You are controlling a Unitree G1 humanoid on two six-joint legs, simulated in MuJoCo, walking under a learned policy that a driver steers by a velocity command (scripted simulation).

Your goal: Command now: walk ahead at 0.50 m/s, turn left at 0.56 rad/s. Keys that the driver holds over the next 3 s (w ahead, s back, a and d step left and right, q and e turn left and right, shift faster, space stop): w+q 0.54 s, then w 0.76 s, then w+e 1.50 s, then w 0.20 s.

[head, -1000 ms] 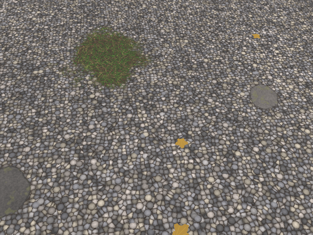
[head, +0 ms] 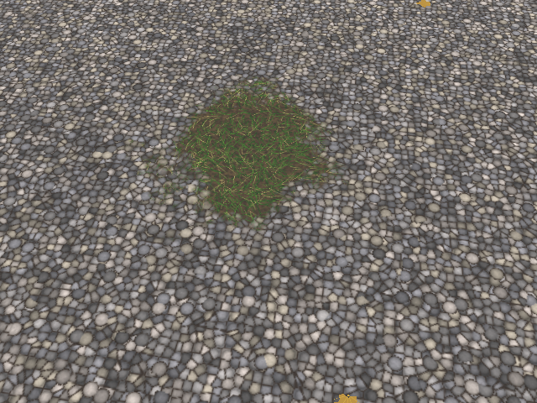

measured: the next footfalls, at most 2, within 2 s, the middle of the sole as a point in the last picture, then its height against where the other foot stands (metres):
left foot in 0.16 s outside the picture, level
right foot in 0.66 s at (286, 372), level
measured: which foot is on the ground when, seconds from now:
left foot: up 0.00-0.14, down 0.16-0.68, up 0.70-1.00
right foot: down 0.00-0.16, up 0.18-0.64, down 0.66-1.00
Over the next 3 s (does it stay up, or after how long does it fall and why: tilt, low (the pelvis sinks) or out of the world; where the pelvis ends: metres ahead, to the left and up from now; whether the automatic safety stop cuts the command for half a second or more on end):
stays up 1.50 0.24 0.01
